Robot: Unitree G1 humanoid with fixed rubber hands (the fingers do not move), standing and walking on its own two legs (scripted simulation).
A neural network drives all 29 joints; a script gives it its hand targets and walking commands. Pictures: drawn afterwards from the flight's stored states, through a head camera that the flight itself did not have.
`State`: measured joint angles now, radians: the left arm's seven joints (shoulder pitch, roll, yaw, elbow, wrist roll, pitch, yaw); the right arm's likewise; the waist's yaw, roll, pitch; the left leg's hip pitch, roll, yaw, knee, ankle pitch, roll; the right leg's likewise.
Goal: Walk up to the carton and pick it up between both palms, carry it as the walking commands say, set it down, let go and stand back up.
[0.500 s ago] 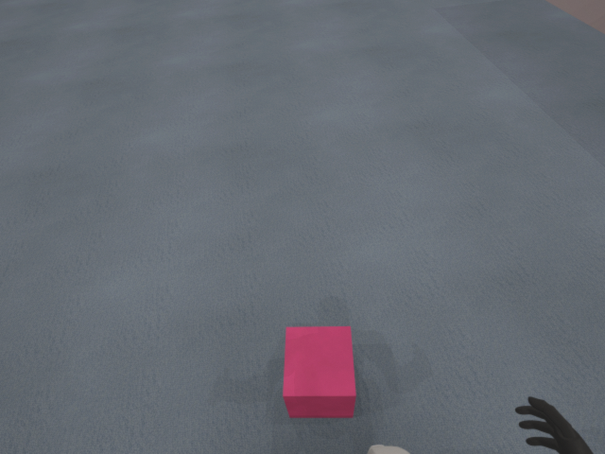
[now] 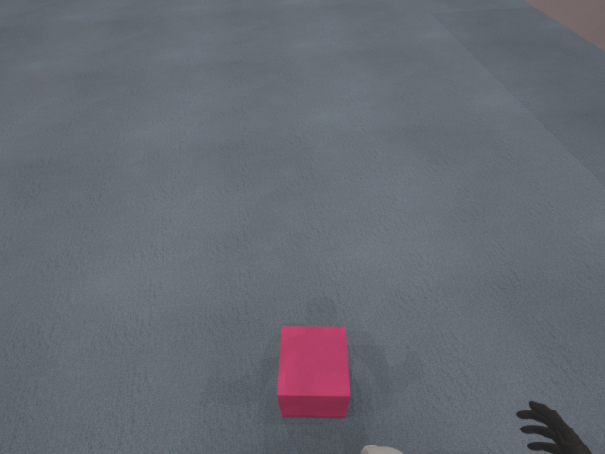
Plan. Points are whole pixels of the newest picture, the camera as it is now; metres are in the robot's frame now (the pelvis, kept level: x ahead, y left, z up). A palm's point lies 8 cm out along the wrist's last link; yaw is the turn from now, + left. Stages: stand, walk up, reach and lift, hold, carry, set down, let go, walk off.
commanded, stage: walk up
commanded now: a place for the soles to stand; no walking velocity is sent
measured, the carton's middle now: (313, 372) +0.45 -0.01 -0.64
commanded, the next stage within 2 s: none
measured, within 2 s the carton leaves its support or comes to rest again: neither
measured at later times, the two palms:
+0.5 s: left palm out of the picture +0.07 +0.34 -0.07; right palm out of the picture +0.13 -0.32 -0.08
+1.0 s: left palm out of the picture +0.07 +0.34 -0.07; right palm out of the picture +0.12 -0.32 -0.07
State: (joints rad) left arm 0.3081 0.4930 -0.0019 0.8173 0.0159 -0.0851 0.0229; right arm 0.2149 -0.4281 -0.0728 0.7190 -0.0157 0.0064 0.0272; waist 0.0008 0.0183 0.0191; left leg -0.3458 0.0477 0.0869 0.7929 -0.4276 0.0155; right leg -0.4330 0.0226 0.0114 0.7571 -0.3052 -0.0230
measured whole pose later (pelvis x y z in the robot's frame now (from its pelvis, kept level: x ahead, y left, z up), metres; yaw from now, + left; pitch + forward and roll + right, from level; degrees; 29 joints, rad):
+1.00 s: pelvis +0.00 +0.00 +0.00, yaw +0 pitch -1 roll +0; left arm 0.31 0.49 0.00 0.82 0.02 -0.09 0.02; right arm 0.22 -0.43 -0.07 0.72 -0.02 0.01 0.03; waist 0.00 0.02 0.02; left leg -0.34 0.04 0.09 0.78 -0.42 0.02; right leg -0.43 0.02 0.01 0.75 -0.30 -0.02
